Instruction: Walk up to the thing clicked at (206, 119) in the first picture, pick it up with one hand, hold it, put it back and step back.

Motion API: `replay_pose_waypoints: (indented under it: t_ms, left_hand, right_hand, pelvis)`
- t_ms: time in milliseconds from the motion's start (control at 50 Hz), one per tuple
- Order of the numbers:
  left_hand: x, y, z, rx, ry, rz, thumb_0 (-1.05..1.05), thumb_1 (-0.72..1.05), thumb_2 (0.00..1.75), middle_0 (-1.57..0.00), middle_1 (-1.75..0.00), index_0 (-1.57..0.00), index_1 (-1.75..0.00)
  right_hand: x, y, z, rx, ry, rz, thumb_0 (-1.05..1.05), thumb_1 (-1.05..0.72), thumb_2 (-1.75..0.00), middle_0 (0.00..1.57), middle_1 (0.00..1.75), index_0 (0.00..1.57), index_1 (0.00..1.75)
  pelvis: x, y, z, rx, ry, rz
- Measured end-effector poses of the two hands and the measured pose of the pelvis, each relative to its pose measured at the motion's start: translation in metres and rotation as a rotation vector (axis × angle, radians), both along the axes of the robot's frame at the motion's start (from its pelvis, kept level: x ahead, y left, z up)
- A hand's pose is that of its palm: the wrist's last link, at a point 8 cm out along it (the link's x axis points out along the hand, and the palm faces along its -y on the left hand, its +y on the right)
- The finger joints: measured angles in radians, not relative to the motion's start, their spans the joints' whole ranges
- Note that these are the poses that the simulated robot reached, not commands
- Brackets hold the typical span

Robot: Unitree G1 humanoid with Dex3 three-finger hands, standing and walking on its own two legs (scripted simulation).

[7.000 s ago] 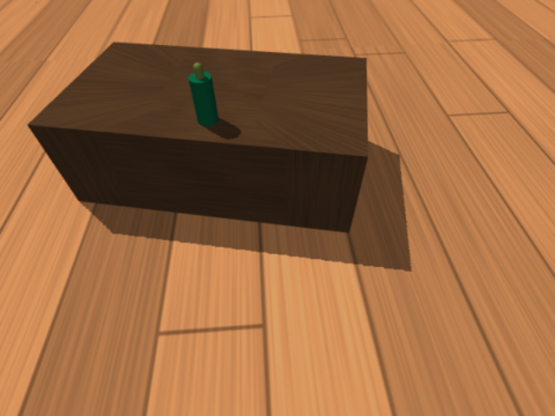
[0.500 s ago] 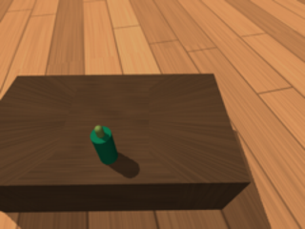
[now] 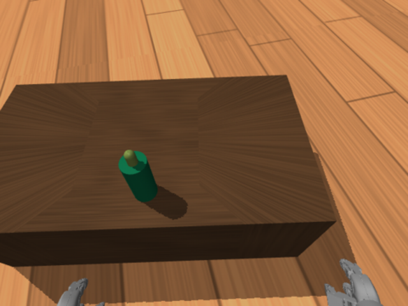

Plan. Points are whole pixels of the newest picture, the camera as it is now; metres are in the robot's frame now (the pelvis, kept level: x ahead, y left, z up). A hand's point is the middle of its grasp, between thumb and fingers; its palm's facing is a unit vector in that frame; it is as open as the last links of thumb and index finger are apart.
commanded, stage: go down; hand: left
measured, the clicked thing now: (138, 173) +0.52 +0.22 -0.20
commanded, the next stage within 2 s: none
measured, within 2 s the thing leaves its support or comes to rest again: neither
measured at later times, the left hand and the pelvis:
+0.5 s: hand (87, 298) +0.17 +0.27 -0.13, palm faces +0.08 -0.93 -0.35, open 17.1 cm; pelvis +0.01 +0.00 -0.02, yaw +0 degrees
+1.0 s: hand (77, 285) +0.19 +0.28 -0.11, palm faces +0.11 -0.94 -0.32, open 17.5 cm; pelvis +0.03 +0.00 -0.03, yaw +0 degrees
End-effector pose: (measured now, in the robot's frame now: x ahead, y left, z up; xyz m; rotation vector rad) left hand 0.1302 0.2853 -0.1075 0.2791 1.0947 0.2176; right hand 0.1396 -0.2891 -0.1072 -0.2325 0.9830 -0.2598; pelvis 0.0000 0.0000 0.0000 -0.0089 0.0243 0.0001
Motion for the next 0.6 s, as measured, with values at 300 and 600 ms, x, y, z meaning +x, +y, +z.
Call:
replay_pose_waypoints:
  t_ms: [300,600]
  left_hand:
    - [0.011,0.017,0.006,-0.002,0.032,0.028,0.01,-0.06,0.18,-0.07,-0.05,-0.06,-0.05]
    - [0.033,0.026,0.015,0.014,-0.053,0.044,0.00,-0.54,0.06,-0.08,-0.06,-0.07,-0.06]
  right_hand:
    - [0.003,0.012,0.009,0.021,-0.110,0.004,0.00,0.13,-0.17,0.06,0.06,0.05,0.06]
    - [0.028,0.018,0.014,-0.018,-0.216,0.022,-0.01,0.47,-0.06,0.06,0.05,0.05,0.05]
  pelvis:
    - [0.003,0.004,-0.011,0.002,0.082,0.001]
    - [0.019,0.004,-0.019,0.002,0.104,0.002]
